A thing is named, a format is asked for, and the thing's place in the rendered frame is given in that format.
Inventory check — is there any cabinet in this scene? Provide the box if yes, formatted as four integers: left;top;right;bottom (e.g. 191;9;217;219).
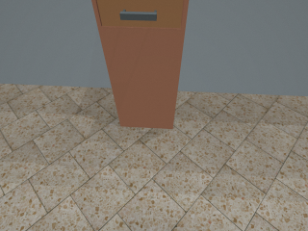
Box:
91;0;190;129

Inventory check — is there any drawer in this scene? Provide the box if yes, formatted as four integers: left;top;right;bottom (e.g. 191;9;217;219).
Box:
96;0;184;28

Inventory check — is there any handle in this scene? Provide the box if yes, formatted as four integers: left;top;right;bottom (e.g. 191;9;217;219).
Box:
119;9;157;21

